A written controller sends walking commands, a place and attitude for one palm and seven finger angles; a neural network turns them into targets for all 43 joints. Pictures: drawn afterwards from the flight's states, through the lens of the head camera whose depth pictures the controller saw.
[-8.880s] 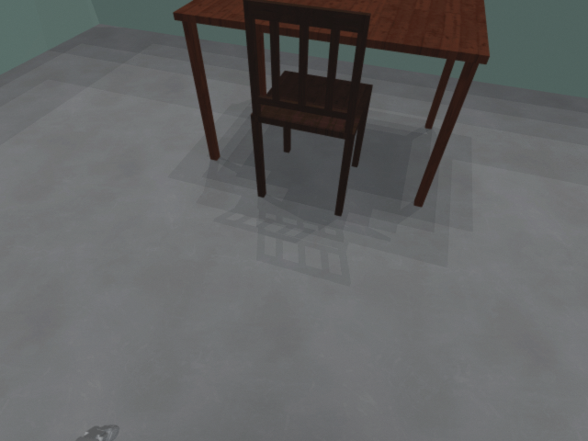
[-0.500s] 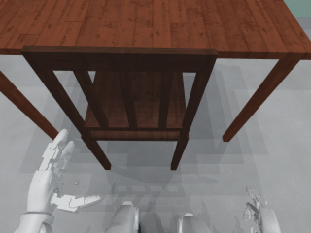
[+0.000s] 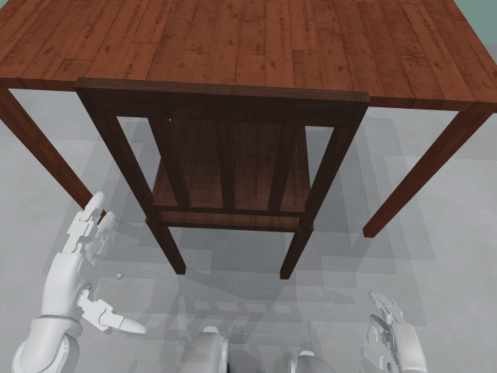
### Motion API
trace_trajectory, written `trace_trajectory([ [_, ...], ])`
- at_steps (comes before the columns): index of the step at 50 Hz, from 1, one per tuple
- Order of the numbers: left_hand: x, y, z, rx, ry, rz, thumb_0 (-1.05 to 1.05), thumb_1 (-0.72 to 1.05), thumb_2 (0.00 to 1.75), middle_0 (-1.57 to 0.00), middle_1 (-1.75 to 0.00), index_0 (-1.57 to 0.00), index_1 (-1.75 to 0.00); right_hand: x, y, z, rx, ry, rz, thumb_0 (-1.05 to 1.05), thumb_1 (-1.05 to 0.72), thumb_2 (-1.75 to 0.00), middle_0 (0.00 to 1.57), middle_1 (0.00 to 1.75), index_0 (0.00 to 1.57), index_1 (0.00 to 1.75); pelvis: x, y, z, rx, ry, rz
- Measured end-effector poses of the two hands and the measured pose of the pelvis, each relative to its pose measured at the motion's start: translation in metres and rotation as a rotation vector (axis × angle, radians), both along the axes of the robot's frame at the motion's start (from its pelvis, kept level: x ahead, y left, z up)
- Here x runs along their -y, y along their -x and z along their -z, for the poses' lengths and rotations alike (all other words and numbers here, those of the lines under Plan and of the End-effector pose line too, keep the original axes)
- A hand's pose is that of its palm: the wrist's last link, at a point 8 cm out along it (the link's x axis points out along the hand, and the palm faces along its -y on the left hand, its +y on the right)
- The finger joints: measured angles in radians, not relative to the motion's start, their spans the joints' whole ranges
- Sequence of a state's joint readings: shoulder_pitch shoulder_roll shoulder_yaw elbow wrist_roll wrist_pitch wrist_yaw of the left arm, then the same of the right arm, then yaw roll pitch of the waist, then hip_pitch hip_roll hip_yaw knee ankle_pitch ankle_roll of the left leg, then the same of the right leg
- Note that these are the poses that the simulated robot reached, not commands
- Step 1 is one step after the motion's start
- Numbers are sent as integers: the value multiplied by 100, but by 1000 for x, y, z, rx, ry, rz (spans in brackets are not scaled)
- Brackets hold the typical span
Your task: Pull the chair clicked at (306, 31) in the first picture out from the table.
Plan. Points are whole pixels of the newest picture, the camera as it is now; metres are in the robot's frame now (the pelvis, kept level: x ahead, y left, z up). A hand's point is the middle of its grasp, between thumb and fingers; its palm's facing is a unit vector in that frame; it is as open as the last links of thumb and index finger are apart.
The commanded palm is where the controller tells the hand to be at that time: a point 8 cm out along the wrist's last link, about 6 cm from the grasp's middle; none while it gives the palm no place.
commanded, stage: raise the hand toward the chair's back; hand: left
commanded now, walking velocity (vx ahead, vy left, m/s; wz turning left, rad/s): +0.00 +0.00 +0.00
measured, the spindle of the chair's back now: (227, 169) +0.47 +0.08 -0.01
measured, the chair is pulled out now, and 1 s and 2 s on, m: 0.00 0.00 0.00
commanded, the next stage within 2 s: aim the fingers beside a spindle in 0.52 s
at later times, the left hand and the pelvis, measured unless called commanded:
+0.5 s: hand (120, 268) +0.25 +0.20 +0.04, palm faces +0.03 -1.00 -0.08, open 16.9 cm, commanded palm +0.23 +0.26 +0.04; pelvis +0.01 +0.00 +0.00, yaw +0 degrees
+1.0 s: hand (139, 263) +0.26 +0.19 +0.03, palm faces +0.02 -1.00 -0.07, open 16.9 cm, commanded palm +0.24 +0.25 +0.03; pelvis +0.00 -0.01 +0.00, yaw +0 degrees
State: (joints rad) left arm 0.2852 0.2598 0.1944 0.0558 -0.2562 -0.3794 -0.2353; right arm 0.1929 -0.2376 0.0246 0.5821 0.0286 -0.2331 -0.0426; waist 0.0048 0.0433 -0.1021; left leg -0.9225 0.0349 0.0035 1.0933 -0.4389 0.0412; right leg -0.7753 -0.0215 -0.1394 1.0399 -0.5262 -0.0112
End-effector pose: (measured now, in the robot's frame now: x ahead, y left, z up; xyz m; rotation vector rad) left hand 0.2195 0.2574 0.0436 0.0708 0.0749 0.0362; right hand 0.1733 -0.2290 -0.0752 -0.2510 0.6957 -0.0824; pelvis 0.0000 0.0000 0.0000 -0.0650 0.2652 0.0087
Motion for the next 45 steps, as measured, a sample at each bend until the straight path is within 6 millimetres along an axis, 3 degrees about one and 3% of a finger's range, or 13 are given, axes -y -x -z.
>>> trace_trajectory([
  [11, -3, -12, 0, -11, 7, 14, -1, -50, 30, -6, -9, -6, -8, 18, 17, -5, -39, 40, 50, 1, -90, -90, 20, 30, 21, 30, -2, -5, -4, -4, 0, 7],
  [31, 3, -7, -4, 4, -4, 3, -1, -50, 30, -6, -9, -6, -8, 9, 1, -1, -2, -8, 11, 1, -90, -90, 20, 30, 21, 30, 4, -4, -3, 1, -7, 4],
  [45, 17, -18, 4, 19, 2, 21, -2, -50, 30, -6, -9, -6, -8, 25, 7, 5, -13, 11, 19, 1, -90, -90, 20, 30, 21, 30, 12, -1, 2, -9, -12, 5],
])
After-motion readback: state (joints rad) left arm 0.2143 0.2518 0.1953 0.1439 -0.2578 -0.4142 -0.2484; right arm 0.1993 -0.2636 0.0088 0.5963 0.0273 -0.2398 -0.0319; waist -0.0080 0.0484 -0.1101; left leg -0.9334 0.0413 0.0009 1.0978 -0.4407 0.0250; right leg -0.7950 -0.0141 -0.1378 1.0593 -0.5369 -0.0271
